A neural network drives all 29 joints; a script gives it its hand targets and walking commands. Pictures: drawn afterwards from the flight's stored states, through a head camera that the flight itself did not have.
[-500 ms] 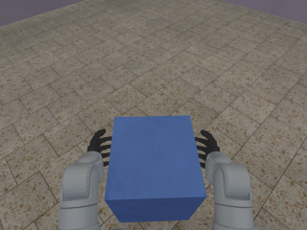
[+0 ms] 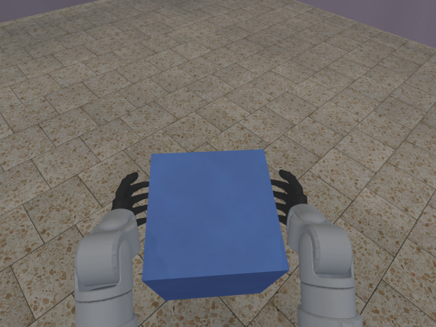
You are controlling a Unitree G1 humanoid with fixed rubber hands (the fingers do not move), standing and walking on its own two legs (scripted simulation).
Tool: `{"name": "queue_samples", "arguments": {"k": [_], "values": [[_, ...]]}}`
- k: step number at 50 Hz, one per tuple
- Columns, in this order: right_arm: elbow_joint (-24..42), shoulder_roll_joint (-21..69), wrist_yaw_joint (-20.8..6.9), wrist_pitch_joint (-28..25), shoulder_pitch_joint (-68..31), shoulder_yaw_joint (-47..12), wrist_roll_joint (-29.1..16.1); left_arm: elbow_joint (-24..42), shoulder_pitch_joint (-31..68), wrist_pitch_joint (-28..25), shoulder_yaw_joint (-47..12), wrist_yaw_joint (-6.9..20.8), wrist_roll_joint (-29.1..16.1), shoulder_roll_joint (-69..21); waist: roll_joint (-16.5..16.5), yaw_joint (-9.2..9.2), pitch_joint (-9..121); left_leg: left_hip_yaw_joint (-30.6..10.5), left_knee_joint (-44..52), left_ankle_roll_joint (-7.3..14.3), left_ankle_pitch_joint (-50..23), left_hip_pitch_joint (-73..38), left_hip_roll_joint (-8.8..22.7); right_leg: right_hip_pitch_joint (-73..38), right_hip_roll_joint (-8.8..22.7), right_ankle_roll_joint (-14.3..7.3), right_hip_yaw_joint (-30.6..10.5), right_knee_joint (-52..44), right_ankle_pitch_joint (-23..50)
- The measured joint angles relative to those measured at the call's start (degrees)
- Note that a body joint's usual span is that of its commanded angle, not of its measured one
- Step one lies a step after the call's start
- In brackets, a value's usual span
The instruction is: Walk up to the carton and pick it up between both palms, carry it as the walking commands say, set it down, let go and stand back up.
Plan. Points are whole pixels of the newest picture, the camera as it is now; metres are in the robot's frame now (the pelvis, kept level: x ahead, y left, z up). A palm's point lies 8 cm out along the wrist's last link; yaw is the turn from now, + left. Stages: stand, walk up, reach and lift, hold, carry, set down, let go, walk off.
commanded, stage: carry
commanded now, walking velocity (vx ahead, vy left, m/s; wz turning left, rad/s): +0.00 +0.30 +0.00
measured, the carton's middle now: (211, 230) +0.29 +0.02 +0.01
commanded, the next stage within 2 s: none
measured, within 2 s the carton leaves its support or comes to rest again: neither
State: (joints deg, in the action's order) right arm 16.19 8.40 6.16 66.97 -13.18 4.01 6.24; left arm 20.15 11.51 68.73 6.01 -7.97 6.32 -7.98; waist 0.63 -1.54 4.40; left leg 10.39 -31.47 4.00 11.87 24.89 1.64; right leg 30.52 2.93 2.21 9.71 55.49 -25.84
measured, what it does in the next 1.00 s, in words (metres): steps to the left: right foot, then left foot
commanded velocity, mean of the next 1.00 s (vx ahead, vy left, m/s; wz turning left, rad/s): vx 0.00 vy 0.30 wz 0.00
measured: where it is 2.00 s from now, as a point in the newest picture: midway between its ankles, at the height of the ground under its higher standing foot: outside the picture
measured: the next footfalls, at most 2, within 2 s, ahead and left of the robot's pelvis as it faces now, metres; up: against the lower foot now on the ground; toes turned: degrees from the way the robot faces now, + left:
right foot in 0.06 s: +0.01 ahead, -0.06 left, +0.00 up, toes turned -11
left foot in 0.46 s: +0.02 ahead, +0.29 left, +0.00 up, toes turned +8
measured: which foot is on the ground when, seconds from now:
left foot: down 0.00-0.08, up 0.10-0.44, down 0.46-0.88, up 0.90-1.00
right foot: up 0.00-0.04, down 0.06-0.46, up 0.48-0.86, down 0.88-1.00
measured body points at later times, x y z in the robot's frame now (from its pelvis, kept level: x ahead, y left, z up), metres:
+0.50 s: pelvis -0.04 +0.16 +0.00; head -0.02 +0.17 +0.45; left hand +0.25 +0.32 +0.07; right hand +0.26 +0.03 +0.08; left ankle -0.02 +0.29 -0.73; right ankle -0.03 -0.04 -0.72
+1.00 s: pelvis -0.09 +0.29 +0.01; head -0.09 +0.27 +0.46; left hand +0.20 +0.41 +0.08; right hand +0.18 +0.13 +0.07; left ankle -0.07 +0.40 -0.67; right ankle -0.12 +0.19 -0.73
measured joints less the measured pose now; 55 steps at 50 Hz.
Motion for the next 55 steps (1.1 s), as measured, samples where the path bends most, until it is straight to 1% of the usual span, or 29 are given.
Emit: {"name": "queue_samples", "arguments": {"k": [2,3,4,5,7,10,12,14,17,21,23,24,25,26,27,28,30,32,34,37,41,43,44,45,46,48,50,53,55], "values": [[0.43,-0.02,-0.02,0.12,0.11,0.11,0.42,-0.68,0.57,-0.22,0.04,0.24,0.04,-0.11,-1.32,0.47,0.91,1.33,-1.30,0.92,0.57,1.12,-0.81,-4.53,-0.65,-1.08,0.66,-9.27,2.18],[0.53,-0.08,0.01,0.33,0.32,0.11,0.65,-1.31,0.84,-0.23,0.07,0.48,0.13,-0.17,-1.62,0.63,1.52,2.14,-2.32,1.28,1.07,1.78,-1.42,-7.45,-0.52,-1.52,0.75,-15.26,5.04],[0.41,-0.18,0.09,0.46,0.57,0.33,0.82,-2.46,0.98,-0.55,-0.08,0.81,0.24,-0.24,-2.74,0.68,2.02,2.46,-3.93,1.22,1.81,2.76,-1.34,-8.65,-0.81,-3.26,0.62,-18.28,4.81],[0.13,-0.30,0.17,0.66,1.25,0.64,0.90,-4.05,0.83,-0.95,-0.58,1.09,0.37,-0.24,-4.40,0.99,2.19,1.48,-6.50,0.33,3.73,3.83,-0.87,-8.75,-1.27,-4.53,0.83,-18.66,4.77],[-0.46,-0.61,0.76,1.38,3.28,0.48,0.53,-6.86,0.22,-1.03,-1.23,1.57,0.54,-0.11,-4.28,1.92,2.22,-1.62,-16.32,-1.79,8.89,6.95,-1.56,-9.17,0.03,-5.27,0.60,-19.22,5.41],[-0.47,-0.72,1.80,2.35,3.74,0.19,-0.32,-7.35,-0.89,-1.07,-1.43,1.73,0.20,0.07,-2.76,2.73,1.02,-6.48,-27.18,-4.80,7.54,9.91,-0.90,-10.97,2.36,-4.05,-0.47,-22.88,8.20],[0.45,-0.57,2.09,2.15,2.54,0.49,-0.87,-5.62,-0.70,-1.39,-1.23,1.55,0.02,0.03,-2.21,3.00,0.14,-8.96,-28.52,-6.36,5.52,10.53,0.40,-11.30,3.90,-3.00,-1.19,-24.90,9.99],[1.73,-0.33,2.19,1.54,1.16,0.82,-1.14,-3.73,0.16,-1.86,-0.86,1.49,0.12,-0.11,-1.93,3.00,-0.43,-10.53,-26.70,-7.34,5.29,10.14,1.36,-10.90,5.59,-1.88,-1.84,-25.94,11.27],[2.46,-0.05,2.19,0.78,-0.14,0.99,-1.12,-2.26,1.22,-2.14,-0.25,1.70,0.62,-0.32,-1.56,2.72,-0.31,-10.07,-21.39,-8.09,7.21,8.09,2.18,-9.84,8.17,0.03,-2.63,-26.48,12.47],[2.09,-0.01,2.13,1.08,-0.36,0.83,-0.82,-2.27,1.32,-1.56,-0.18,2.03,1.26,-0.35,-0.45,2.15,0.25,-6.07,-8.66,-8.25,7.31,2.27,1.98,-8.77,10.79,2.97,-3.01,-26.59,13.54],[1.75,0.03,2.01,1.29,-0.46,0.67,-0.72,-2.00,1.08,-1.09,-0.26,2.10,1.63,-0.28,-0.09,2.03,0.32,-4.13,2.02,-7.59,3.04,-2.62,1.58,-7.95,11.36,4.52,-2.93,-25.03,13.33],[0.92,0.08,1.87,0.81,-0.56,0.29,-0.67,-1.89,0.99,-1.05,0.10,2.14,1.82,-0.20,1.09,2.07,-0.04,-3.69,3.87,-6.28,-0.59,-3.16,0.85,-6.84,12.00,4.73,-3.61,-22.49,11.68],[-0.41,0.11,1.74,0.13,-0.51,-0.35,-0.62,-1.90,0.54,-1.01,0.65,2.18,1.92,-0.10,2.56,1.85,-0.84,-3.35,2.76,-5.09,-1.12,-2.78,0.28,-5.32,11.80,4.03,-4.94,-17.98,6.89],[-1.65,0.09,1.61,-0.18,-0.42,-0.91,-0.52,-1.99,-0.21,-0.92,0.97,2.17,1.86,0.03,2.97,1.45,-1.54,-3.38,1.40,-4.14,-0.46,-2.26,0.60,-3.37,10.10,3.25,-5.85,-11.71,0.74],[-2.60,0.04,1.42,-0.28,-0.22,-1.32,-0.44,-1.94,-1.06,-0.73,1.06,1.95,1.54,0.16,2.81,1.10,-2.00,-3.55,0.65,-3.39,0.28,-1.84,1.22,-1.31,7.90,2.41,-6.16,-5.11,-3.24],[-2.94,-0.04,1.21,-0.31,0.14,-1.52,-0.44,-1.72,-1.72,-0.53,0.92,1.56,1.07,0.25,2.68,0.79,-2.41,-3.66,0.68,-2.83,0.59,-1.71,1.61,0.44,5.91,1.71,-6.10,0.58,-4.68],[-2.02,-0.17,0.73,-0.49,0.83,-1.24,-0.70,-0.55,-2.26,-0.32,0.16,0.57,0.19,0.32,2.59,0.30,-3.20,-3.54,1.68,-2.02,0.06,-1.78,1.55,2.86,3.06,1.04,-5.40,8.07,-3.92],[-0.25,-0.22,0.17,-0.98,1.19,-0.48,-0.92,0.86,-1.82,-0.37,-0.82,-0.47,-0.33,0.26,2.27,0.03,-3.49,-2.94,2.40,-0.96,-0.74,-1.64,0.84,3.99,1.68,0.99,-3.81,10.96,-2.30],[1.20,-0.26,-0.24,-1.56,1.44,0.06,-0.87,1.66,-0.94,-0.48,-1.49,-0.92,-0.28,0.13,1.65,0.01,-2.94,-1.97,2.76,0.33,-1.14,-1.30,-0.10,3.68,0.86,0.79,-2.24,9.62,-1.64],[1.99,-0.32,-0.40,-1.67,1.73,0.33,-0.47,1.20,-0.20,-0.68,-1.85,-0.86,-0.02,-0.01,-0.01,0.54,-0.98,-0.16,2.61,2.20,-1.02,-0.67,-1.49,1.11,-0.17,-0.18,-0.79,3.42,-1.75],[1.15,-0.40,-0.01,-0.34,2.13,0.09,0.20,-1.46,-0.13,-0.61,-1.53,0.03,0.23,-0.03,-2.78,1.65,1.77,2.37,1.96,4.22,-0.44,-0.06,-3.28,-5.14,-1.11,-1.89,-0.27,-7.89,-0.54],[0.62,-0.46,0.34,0.34,2.44,-0.13,0.44,-2.95,0.07,-0.45,-1.18,0.64,0.42,-0.06,-3.52,1.96,2.85,3.68,1.19,4.86,-0.09,0.50,-4.37,-9.80,-0.85,-2.64,0.00,-16.75,3.68],[0.37,-0.53,0.55,0.56,2.64,-0.13,0.50,-3.90,0.18,-0.56,-1.11,0.96,0.52,-0.10,-3.95,1.91,3.39,4.18,0.11,4.37,0.41,1.24,-4.61,-11.52,-0.68,-3.23,-0.08,-20.46,4.11],[-0.01,-0.62,0.75,0.76,3.18,0.11,0.46,-5.31,0.02,-0.91,-1.47,1.20,0.62,-0.10,-5.19,1.96,3.60,3.69,-2.21,2.01,2.27,2.19,-4.00,-11.78,-1.04,-3.70,0.17,-21.23,4.17],[-0.37,-0.72,1.00,1.03,4.03,0.04,0.29,-6.47,-0.32,-0.99,-1.74,1.37,0.69,-0.03,-5.11,1.99,3.73,2.51,-6.87,-0.35,5.31,3.71,-3.87,-11.84,-0.65,-3.91,0.05,-21.41,4.50],[-0.67,-0.81,1.68,1.77,4.77,-0.44,-0.16,-7.23,-1.30,-0.99,-1.87,1.61,0.61,0.14,-3.58,1.99,2.95,-1.68,-17.59,-3.23,7.02,6.64,-3.44,-12.92,0.71,-3.70,-0.70,-23.14,6.07],[-0.96,-0.77,1.93,2.10,4.05,-0.35,-0.40,-6.83,-1.85,-1.12,-1.82,1.49,0.36,0.20,-2.21,2.23,2.12,-6.34,-24.15,-5.38,5.44,8.55,-2.29,-13.90,2.29,-2.76,-1.37,-25.66,8.11],[0.43,-0.49,1.89,1.39,2.00,0.58,-0.99,-4.25,-0.87,-1.53,-1.66,0.93,0.23,0.05,-1.15,2.68,0.69,-10.89,-23.87,-7.47,3.88,9.03,0.13,-13.58,5.23,-0.92,-1.93,-27.29,10.02],[1.73,-0.27,1.84,0.57,0.87,1.11,-1.27,-2.57,0.45,-1.79,-1.34,0.82,0.45,-0.17,-1.01,2.76,-0.15,-11.52,-19.93,-8.09,5.33,7.92,1.30,-12.76,7.37,0.49,-2.22,-27.22,10.61]]}}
